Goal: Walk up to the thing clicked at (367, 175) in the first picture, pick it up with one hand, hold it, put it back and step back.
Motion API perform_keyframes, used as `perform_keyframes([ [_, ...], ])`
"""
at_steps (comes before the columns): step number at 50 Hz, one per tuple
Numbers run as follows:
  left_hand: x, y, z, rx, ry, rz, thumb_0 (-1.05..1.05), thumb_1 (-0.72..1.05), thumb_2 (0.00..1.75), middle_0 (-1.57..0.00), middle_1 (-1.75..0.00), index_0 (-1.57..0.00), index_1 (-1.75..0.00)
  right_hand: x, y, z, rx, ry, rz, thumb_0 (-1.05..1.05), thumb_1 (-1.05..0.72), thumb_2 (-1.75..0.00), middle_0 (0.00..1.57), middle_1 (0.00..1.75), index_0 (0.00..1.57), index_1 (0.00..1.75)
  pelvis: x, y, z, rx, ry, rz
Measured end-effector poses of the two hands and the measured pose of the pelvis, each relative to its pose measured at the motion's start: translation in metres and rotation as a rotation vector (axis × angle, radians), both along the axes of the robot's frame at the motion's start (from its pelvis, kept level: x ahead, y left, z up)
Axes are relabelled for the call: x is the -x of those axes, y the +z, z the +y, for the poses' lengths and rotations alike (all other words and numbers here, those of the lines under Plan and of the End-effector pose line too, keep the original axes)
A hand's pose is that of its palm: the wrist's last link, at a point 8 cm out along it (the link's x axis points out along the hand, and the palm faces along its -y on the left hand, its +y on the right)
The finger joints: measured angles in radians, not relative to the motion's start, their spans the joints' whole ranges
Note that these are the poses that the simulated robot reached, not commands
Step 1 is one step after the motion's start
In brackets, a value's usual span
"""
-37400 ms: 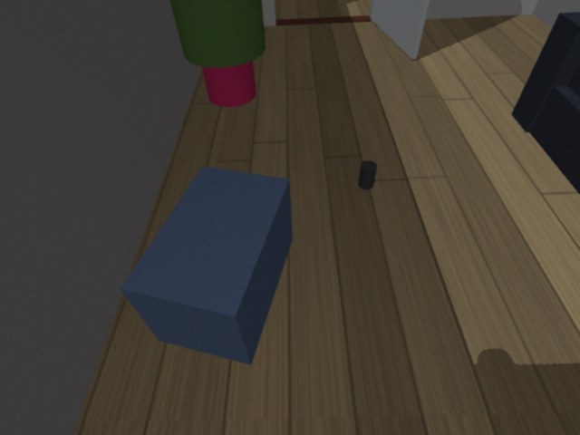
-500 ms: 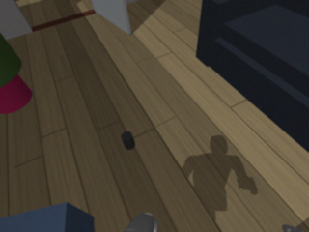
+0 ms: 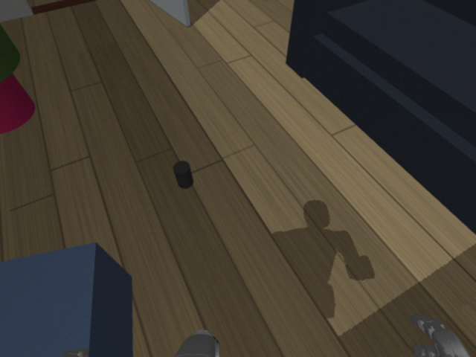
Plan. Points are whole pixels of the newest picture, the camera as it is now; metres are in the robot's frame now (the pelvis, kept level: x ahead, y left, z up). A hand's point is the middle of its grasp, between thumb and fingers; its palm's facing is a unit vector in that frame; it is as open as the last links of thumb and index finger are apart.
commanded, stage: step back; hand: left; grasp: from the side
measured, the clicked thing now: (183, 175) +0.93 +0.33 -0.69
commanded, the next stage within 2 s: stand in 1.22 s
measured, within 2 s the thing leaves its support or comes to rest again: neither
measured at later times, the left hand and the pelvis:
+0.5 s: hand out of the picture -0.07 +0.27 -0.13, palm faces +0.10 -0.92 -0.39, open 7.4 cm; pelvis -0.11 -0.01 +0.01, yaw +5 degrees
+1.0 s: hand out of the picture -0.04 +0.27 -0.13, palm faces +0.11 -0.93 -0.35, open 7.4 cm; pelvis -0.09 +0.00 +0.02, yaw +6 degrees
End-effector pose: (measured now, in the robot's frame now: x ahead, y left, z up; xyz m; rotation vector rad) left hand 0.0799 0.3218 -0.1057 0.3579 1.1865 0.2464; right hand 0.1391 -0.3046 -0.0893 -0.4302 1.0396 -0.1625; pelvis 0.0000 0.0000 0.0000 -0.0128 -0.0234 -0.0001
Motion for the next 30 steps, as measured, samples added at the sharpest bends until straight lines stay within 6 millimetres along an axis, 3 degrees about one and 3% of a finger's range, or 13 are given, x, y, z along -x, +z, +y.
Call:
perform_keyframes([
  [3,0.040,0.002,-0.014,-0.010,0.009,0.029,0.01,0.90,0.90,-0.20,-0.30,-0.21,-0.30,0.020,-0.010,-0.016,-0.011,-0.020,-0.007,0.01,-0.90,-0.89,0.20,0.30,0.20,0.30,0.025,-0.004,-0.010,0.024,0.007,-0.013],
  [8,0.095,0.018,-0.024,-0.027,0.046,0.063,0.01,0.90,0.90,-0.21,-0.30,-0.21,-0.30,0.066,-0.012,-0.024,-0.027,-0.043,0.050,0.01,-0.91,-0.89,0.20,0.30,0.20,0.30,0.053,0.008,-0.016,-0.037,0.017,-0.007],
  [14,0.123,0.024,-0.015,-0.054,0.068,-0.012,0.01,0.90,0.90,-0.21,-0.30,-0.21,-0.31,0.126,-0.022,-0.022,-0.023,-0.007,0.171,0.01,-0.91,-0.89,0.20,0.30,0.20,0.30,0.084,0.007,-0.016,-0.031,0.080,-0.001],
  [19,0.145,0.015,-0.001,-0.040,0.103,-0.046,0.01,0.90,0.90,-0.21,-0.30,-0.21,-0.31,0.158,-0.023,-0.008,-0.024,0.005,0.203,0.01,-0.91,-0.89,0.20,0.30,0.20,0.30,0.106,0.003,-0.010,-0.058,0.106,-0.020],
  [24,0.163,0.013,-0.006,0.004,0.112,-0.012,0.01,0.90,0.90,-0.20,-0.30,-0.21,-0.30,0.170,-0.012,0.002,-0.054,0.004,0.157,0.01,-0.91,-0.89,0.20,0.30,0.20,0.30,0.114,0.011,-0.011,-0.034,0.100,-0.024],
  [30,0.175,0.010,-0.022,0.018,0.110,-0.006,0.01,0.90,0.90,-0.20,-0.30,-0.21,-0.30,0.160,-0.013,-0.005,-0.071,-0.003,0.114,0.01,-0.90,-0.89,0.20,0.30,0.20,0.30,0.117,0.011,-0.020,0.005,0.091,-0.034],
])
